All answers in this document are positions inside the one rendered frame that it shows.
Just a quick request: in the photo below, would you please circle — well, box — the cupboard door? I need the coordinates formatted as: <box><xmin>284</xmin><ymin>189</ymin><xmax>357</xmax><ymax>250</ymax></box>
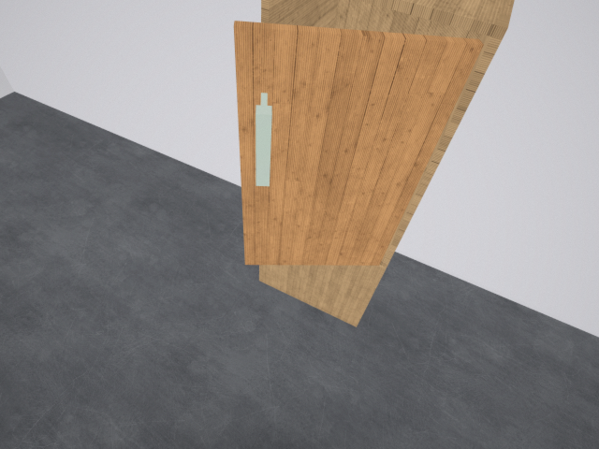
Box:
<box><xmin>234</xmin><ymin>21</ymin><xmax>484</xmax><ymax>266</ymax></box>

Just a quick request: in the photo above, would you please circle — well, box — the handle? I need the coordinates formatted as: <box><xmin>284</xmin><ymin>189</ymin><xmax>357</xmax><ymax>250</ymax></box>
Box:
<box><xmin>256</xmin><ymin>93</ymin><xmax>272</xmax><ymax>186</ymax></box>

